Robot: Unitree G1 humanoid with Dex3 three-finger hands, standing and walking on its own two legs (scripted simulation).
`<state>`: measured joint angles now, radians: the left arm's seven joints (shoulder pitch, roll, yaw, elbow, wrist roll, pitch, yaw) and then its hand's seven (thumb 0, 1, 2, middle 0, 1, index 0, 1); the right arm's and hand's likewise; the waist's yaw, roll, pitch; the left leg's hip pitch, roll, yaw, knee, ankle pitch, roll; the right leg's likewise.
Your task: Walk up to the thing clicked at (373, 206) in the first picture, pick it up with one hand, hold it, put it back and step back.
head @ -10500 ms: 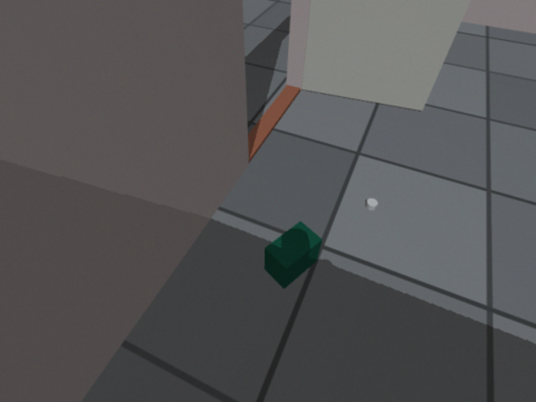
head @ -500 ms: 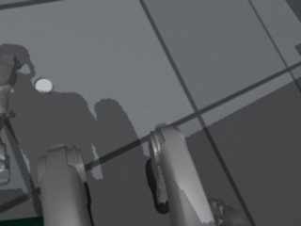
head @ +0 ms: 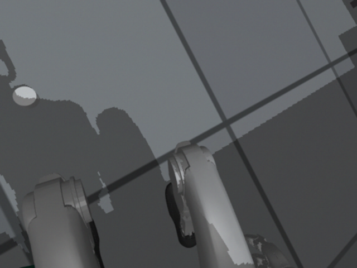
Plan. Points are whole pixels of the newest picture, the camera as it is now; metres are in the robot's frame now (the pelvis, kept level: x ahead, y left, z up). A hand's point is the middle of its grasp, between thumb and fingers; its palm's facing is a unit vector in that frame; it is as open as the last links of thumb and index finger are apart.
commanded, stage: rise first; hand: left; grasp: from above
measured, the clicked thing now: (26, 97) +0.54 +0.26 -0.32
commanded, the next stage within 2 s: approach in 1.62 s
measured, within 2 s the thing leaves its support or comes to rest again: neither
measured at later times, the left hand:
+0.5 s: hand out of the picture +0.50 +0.30 -0.19, palm faces -0.44 -0.07 -0.89, open 13.6 cm
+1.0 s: hand out of the picture +0.50 +0.31 -0.20, palm faces -0.44 -0.07 -0.90, open 12.9 cm
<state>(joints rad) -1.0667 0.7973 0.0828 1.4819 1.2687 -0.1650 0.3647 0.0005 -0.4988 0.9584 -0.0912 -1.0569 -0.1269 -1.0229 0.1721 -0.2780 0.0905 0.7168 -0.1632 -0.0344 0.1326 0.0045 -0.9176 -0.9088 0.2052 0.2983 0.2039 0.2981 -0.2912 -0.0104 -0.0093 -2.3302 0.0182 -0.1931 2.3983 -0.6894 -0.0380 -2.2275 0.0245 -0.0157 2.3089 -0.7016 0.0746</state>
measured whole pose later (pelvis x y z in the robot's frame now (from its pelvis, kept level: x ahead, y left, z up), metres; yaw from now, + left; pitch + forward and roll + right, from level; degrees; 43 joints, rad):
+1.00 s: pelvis +0.00 +0.01 -0.01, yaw -2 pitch +33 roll -12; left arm -1.10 0.91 0.09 1.51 1.28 -0.18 0.37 0.00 -0.34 0.83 -0.25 -0.91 -0.27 -0.89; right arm 0.17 -0.29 0.16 0.67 -0.18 -0.05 0.16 0.00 -0.92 -0.91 0.21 0.30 0.20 0.30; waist -0.34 -0.03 0.05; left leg -2.37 0.01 -0.23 2.46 -0.69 -0.03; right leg -2.24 0.03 -0.04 2.33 -0.69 0.07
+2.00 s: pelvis +0.00 +0.00 -0.02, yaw -2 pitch +33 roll -11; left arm -1.16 0.84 0.00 1.54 1.27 -0.16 0.38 0.00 -0.14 0.67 -0.37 -0.79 -0.42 -0.74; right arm 0.18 -0.30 0.15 0.68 -0.17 -0.07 0.17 0.00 -0.91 -0.89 0.20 0.30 0.20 0.30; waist -0.34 -0.03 0.02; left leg -2.37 0.01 -0.22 2.45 -0.67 -0.04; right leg -2.26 0.03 -0.04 2.34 -0.68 0.07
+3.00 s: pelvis +0.00 +0.00 -0.02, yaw -4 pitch +31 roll -12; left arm -1.19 0.94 0.08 1.70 1.29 -0.13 0.51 0.00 -0.15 0.74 -0.28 -0.96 -0.36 -0.88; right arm 0.17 -0.32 0.25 0.63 -0.22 -0.14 0.18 0.00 -0.91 -0.90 0.20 0.30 0.20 0.30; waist -0.43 -0.09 0.13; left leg -2.37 0.01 -0.26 2.50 -0.69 -0.04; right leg -2.26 0.05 -0.06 2.36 -0.67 0.08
